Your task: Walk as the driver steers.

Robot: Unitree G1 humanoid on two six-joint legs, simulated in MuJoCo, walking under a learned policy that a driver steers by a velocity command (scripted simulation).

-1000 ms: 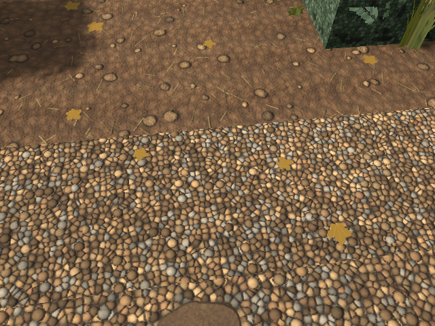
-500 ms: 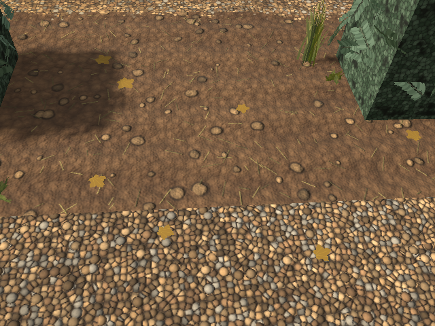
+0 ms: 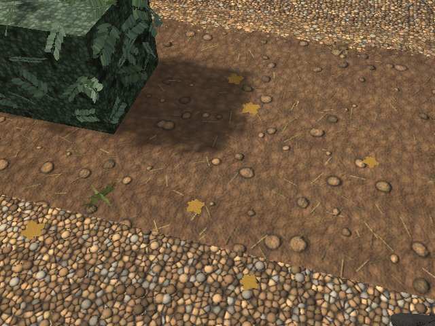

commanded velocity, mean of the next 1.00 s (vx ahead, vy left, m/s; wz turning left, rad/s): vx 0.36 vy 0.00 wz -0.32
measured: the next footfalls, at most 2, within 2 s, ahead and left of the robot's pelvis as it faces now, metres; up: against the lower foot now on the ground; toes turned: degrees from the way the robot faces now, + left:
left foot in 0.24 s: +0.26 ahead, +0.16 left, -0.17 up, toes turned -2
right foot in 0.80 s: +0.52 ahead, -0.12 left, -0.17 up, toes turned -18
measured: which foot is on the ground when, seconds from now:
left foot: up 0.00-0.22, down 0.24-0.80, up 0.82-1.00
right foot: down 0.00-0.24, up 0.26-0.78, down 0.80-1.00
